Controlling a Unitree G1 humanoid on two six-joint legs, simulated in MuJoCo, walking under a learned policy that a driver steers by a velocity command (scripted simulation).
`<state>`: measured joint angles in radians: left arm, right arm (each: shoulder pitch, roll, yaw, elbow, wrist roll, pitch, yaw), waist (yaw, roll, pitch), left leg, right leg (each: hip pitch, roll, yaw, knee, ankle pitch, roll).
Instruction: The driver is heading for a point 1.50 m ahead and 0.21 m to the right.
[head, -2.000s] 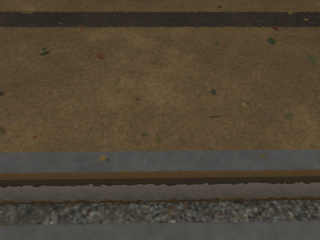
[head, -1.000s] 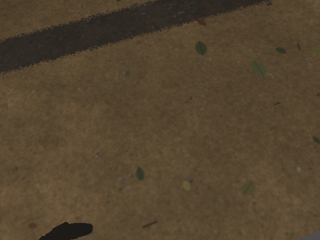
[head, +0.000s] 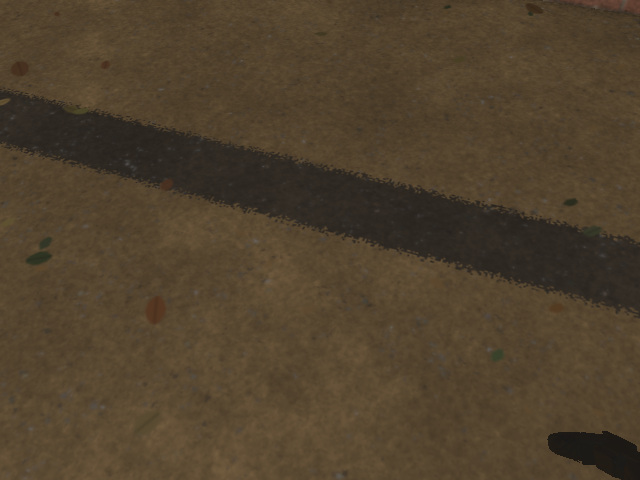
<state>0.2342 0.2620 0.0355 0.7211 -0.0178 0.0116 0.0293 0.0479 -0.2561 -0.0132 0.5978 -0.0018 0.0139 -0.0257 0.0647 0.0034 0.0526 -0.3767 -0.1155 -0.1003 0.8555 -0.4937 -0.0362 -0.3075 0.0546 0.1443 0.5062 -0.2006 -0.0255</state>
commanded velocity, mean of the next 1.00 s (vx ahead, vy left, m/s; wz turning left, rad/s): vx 0.00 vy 0.00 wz -0.17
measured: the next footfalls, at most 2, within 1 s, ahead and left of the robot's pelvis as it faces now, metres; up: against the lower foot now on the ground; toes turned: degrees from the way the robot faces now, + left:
left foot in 0.20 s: +0.04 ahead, +0.11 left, +0.00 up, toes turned -18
right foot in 0.62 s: +0.00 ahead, -0.15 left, +0.00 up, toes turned -24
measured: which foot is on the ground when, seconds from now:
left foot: up 0.00-0.18, down 0.20-0.64, up 0.66-1.00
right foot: down 0.00-0.20, up 0.22-0.60, down 0.62-1.00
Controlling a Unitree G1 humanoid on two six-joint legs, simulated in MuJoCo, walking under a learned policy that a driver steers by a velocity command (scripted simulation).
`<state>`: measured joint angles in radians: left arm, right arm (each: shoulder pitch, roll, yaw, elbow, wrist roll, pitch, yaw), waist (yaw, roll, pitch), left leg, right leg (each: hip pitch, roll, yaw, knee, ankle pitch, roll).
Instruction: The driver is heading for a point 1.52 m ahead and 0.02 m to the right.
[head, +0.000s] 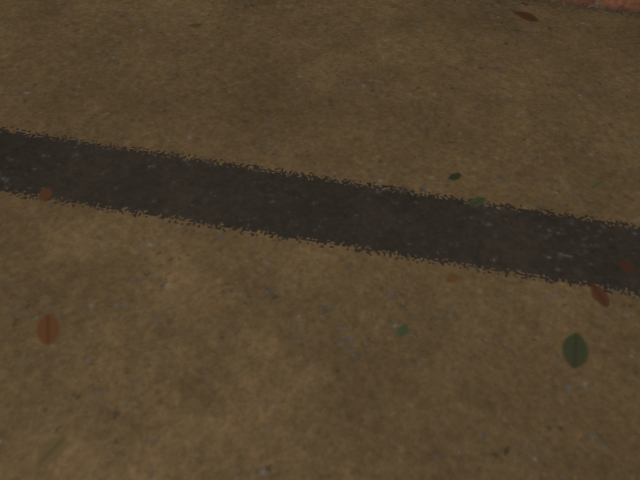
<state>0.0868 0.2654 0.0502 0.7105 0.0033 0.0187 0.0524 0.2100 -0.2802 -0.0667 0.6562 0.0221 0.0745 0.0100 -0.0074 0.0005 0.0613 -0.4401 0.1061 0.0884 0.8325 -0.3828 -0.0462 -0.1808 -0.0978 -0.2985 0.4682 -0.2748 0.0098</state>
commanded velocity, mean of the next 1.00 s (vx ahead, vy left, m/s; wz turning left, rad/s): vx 0.09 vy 0.00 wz -0.17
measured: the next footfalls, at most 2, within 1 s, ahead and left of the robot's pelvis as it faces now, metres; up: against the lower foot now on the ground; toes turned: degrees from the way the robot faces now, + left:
left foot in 0.06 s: +0.06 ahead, +0.12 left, +0.00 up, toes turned +10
right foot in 0.70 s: +0.09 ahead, -0.09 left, +0.00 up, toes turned -3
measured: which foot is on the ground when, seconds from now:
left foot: up 0.00-0.04, down 0.06-0.70, up 0.72-1.00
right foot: down 0.00-0.06, up 0.08-0.68, down 0.70-1.00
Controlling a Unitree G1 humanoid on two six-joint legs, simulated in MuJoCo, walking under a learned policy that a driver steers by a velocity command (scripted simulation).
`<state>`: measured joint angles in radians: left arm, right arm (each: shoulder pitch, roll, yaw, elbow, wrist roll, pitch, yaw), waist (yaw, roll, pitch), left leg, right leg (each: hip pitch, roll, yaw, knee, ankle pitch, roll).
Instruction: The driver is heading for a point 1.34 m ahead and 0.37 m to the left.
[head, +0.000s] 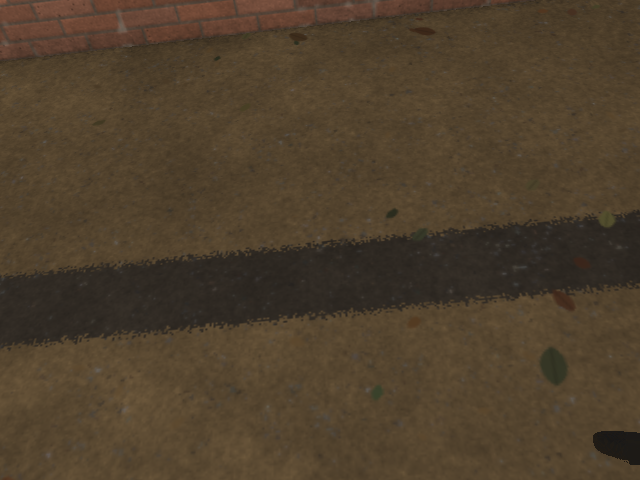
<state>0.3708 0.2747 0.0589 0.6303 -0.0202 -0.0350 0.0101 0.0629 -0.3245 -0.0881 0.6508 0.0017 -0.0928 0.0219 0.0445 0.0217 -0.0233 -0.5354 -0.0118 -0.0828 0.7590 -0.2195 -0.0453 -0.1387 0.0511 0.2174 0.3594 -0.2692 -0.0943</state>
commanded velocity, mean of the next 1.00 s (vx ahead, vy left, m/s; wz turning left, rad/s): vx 0.91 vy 0.00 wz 0.50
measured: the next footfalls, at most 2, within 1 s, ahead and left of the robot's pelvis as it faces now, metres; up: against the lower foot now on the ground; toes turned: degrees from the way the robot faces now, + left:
left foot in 0.20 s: +0.24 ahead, +0.13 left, +0.00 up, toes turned +4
right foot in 0.64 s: +0.71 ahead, +0.02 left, +0.00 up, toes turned +24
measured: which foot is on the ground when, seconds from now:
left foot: up 0.00-0.18, down 0.20-0.62, up 0.64-1.00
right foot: down 0.00-0.24, up 0.26-0.62, down 0.64-1.00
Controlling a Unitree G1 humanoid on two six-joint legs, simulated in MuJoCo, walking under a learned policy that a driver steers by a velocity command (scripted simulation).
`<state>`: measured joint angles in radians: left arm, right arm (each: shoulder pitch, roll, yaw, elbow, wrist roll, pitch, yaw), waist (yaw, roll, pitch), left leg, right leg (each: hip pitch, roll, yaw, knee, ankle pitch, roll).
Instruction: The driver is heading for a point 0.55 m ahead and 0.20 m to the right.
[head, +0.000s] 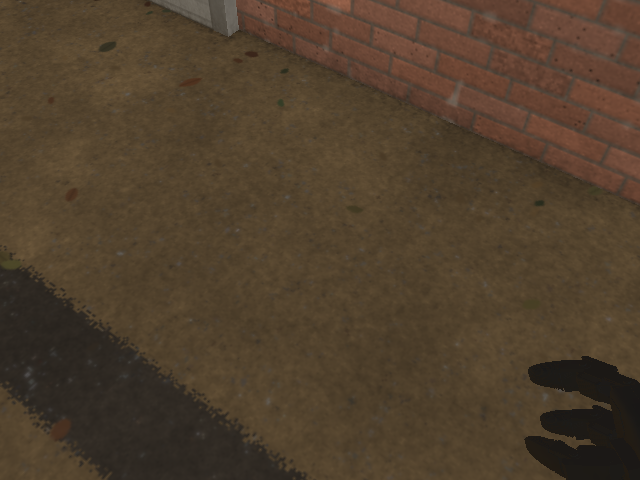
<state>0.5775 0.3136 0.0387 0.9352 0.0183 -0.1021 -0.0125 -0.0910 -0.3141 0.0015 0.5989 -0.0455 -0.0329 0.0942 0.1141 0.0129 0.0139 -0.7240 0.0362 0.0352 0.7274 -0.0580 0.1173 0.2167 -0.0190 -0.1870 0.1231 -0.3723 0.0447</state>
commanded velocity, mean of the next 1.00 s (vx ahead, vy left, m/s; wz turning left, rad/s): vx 0.63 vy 0.00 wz -0.41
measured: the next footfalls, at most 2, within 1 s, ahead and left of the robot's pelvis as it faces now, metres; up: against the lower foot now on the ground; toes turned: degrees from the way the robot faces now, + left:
left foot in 0.06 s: +0.26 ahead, +0.10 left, +0.00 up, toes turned +0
right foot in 0.50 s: +0.67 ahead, -0.13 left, +0.00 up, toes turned -24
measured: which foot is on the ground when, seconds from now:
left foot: up 0.00-0.04, down 0.06-0.50, up 0.52-0.94, down 0.96-1.00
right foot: down 0.00-0.06, up 0.08-0.48, down 0.50-1.00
